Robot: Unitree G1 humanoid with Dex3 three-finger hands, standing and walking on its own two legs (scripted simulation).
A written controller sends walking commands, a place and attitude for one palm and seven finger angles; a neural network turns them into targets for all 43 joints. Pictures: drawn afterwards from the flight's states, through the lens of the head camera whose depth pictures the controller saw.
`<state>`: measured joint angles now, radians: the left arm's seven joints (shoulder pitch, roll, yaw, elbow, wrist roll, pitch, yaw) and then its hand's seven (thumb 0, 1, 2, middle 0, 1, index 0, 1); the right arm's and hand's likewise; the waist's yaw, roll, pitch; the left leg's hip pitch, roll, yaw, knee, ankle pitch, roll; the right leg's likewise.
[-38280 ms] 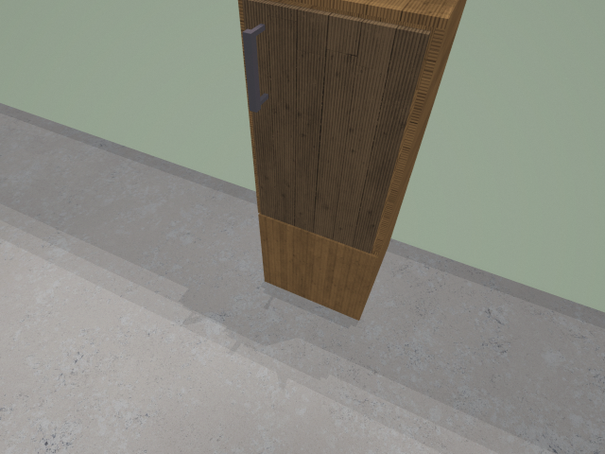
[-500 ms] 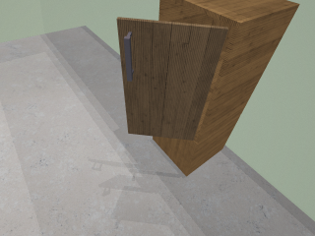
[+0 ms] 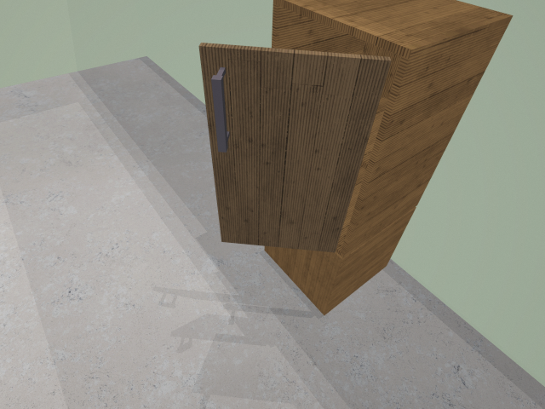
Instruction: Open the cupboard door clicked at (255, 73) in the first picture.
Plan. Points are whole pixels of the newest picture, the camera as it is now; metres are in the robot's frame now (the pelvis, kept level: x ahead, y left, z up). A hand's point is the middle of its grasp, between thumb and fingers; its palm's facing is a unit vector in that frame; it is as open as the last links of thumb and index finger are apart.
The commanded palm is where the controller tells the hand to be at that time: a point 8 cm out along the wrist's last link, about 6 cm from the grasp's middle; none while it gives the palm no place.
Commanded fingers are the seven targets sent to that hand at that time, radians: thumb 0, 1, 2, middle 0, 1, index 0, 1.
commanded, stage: shuffle to correct the standing spot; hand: left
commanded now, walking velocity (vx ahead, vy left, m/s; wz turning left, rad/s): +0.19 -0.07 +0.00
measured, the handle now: (222, 111) +0.63 +0.15 +0.13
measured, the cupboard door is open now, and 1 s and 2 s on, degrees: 47 47 47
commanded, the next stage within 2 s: come to a stop and stand still in 0.22 s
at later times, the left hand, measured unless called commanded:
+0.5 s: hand out of the picture +0.03 +0.14 -0.20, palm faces +0.04 -0.99 -0.13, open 7.4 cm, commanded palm none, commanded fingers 0.00 0.90 0.90 -0.20 -0.30 -0.20 -0.30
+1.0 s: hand out of the picture +0.10 +0.19 -0.18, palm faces -0.05 -0.98 -0.22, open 7.4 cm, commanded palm none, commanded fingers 0.00 0.90 0.90 -0.20 -0.30 -0.20 -0.30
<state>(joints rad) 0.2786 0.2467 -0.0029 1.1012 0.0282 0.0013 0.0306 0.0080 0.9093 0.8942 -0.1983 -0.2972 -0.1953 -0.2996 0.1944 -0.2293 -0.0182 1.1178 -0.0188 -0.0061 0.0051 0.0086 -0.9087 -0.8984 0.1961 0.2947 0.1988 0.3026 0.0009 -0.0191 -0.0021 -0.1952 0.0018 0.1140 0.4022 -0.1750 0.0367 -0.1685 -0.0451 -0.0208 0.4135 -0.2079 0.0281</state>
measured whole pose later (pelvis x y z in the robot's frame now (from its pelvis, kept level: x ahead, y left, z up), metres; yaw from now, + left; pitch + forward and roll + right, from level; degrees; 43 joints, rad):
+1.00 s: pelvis +0.03 +0.01 -0.01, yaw -2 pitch -1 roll -1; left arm 0.22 0.20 0.00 0.99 0.02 0.01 0.05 0.01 0.91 0.89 -0.20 -0.30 -0.20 -0.30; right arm 0.24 -0.17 -0.02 0.99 -0.02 0.00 -0.02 0.01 -0.92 -0.90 0.20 0.29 0.20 0.30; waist -0.02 -0.02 0.04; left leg -0.25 0.03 0.12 0.58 -0.31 0.04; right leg -0.21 -0.04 -0.05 0.54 -0.31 0.02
